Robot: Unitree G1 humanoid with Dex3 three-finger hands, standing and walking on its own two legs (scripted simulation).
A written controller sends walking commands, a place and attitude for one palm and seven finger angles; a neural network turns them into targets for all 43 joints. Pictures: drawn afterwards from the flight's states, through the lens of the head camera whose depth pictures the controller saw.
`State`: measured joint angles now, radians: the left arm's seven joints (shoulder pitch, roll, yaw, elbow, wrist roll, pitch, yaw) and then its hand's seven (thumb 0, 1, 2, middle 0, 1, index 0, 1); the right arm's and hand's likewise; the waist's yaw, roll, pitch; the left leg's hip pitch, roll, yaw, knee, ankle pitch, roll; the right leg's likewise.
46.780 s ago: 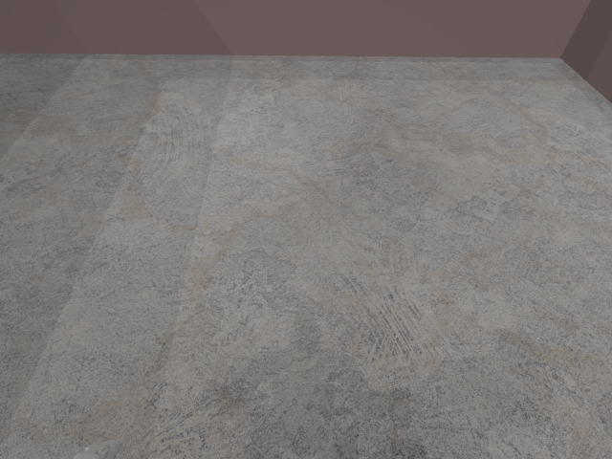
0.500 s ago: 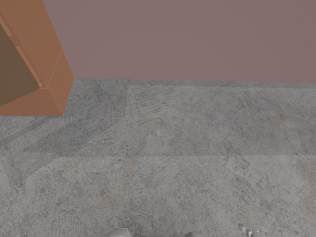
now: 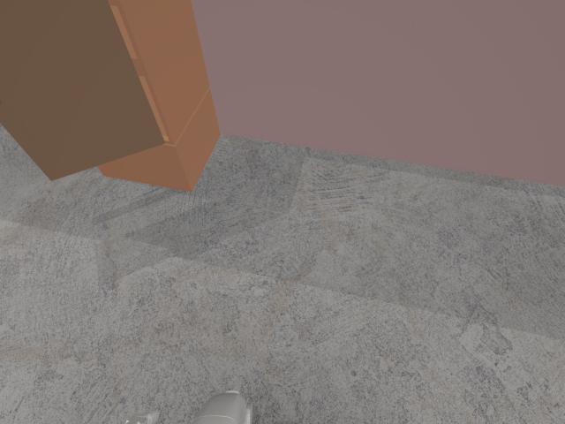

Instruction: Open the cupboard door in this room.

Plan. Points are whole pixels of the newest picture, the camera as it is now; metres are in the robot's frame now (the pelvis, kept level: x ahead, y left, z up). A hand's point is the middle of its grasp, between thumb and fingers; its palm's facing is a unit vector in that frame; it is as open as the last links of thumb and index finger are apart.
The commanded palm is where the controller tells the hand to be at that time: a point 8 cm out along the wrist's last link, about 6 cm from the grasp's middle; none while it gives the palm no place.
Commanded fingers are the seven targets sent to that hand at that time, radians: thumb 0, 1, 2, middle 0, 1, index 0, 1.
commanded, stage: turn to face it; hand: left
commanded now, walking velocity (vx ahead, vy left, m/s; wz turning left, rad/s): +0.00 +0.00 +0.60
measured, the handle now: out of the picture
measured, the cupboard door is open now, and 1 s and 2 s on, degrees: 40 40 40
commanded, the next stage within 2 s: take the last steps up to it in 0.68 s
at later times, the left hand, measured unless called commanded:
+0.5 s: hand out of the picture +0.06 +0.23 -0.16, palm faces +0.28 -0.91 -0.29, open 7.4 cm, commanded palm none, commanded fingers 0.00 0.90 0.90 -0.20 -0.30 -0.20 -0.30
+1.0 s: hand out of the picture -0.03 +0.20 -0.18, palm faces +0.48 -0.86 -0.20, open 7.4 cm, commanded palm none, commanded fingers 0.00 0.90 0.90 -0.20 -0.30 -0.20 -0.30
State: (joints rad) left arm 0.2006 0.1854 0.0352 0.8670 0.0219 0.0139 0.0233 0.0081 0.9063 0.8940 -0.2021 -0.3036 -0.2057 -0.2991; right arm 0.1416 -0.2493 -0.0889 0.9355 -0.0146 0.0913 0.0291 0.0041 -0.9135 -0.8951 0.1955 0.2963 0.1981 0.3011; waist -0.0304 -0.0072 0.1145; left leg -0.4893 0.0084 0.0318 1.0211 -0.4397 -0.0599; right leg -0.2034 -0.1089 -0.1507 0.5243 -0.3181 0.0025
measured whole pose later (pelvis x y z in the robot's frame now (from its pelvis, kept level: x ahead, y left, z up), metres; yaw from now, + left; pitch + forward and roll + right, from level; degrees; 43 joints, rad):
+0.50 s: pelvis +0.01 -0.01 -0.01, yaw +15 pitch +1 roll +0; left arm 0.17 0.25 0.06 0.86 0.01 0.02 0.01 0.01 0.91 0.89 -0.20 -0.30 -0.20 -0.30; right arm 0.16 -0.21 -0.06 0.92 -0.02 0.06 0.01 0.00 -0.91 -0.89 0.20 0.30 0.20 0.30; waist -0.01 0.01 0.07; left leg -0.36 -0.02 -0.08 0.59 -0.25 -0.02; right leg -0.29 -0.04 -0.04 0.57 -0.30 0.04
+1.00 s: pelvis +0.02 +0.00 +0.00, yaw +26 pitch +0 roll -1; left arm 0.23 0.22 0.06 1.00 0.02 0.04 -0.01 0.01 0.91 0.89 -0.20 -0.30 -0.20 -0.30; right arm 0.18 -0.17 -0.03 0.97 -0.03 0.01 -0.01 0.00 -0.91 -0.89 0.20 0.30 0.20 0.30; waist 0.02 -0.02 0.07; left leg -0.26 -0.01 0.02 0.50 -0.24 0.04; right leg -0.41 -0.07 -0.08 0.98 -0.48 0.03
